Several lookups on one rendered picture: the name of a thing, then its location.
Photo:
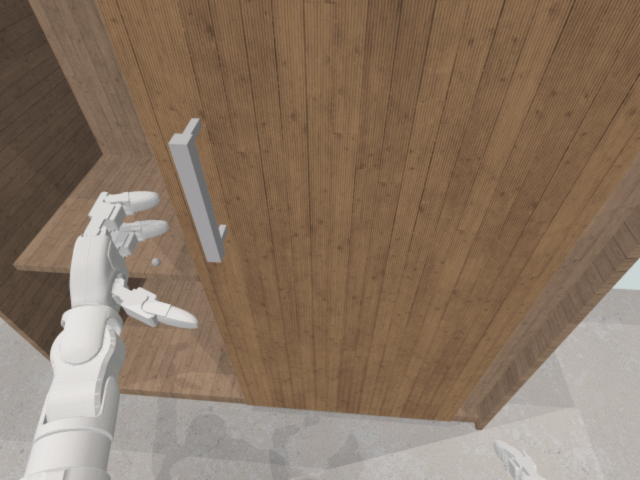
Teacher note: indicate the right robot hand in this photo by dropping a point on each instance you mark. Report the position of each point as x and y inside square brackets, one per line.
[520, 465]

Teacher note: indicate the wardrobe door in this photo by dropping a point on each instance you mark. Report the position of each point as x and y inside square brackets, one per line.
[400, 179]
[617, 207]

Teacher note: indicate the handle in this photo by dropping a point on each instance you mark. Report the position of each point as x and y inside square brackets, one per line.
[188, 165]

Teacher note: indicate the robot left forearm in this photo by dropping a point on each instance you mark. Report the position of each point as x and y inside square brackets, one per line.
[77, 422]

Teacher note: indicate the left robot hand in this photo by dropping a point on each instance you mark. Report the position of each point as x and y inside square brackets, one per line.
[98, 257]

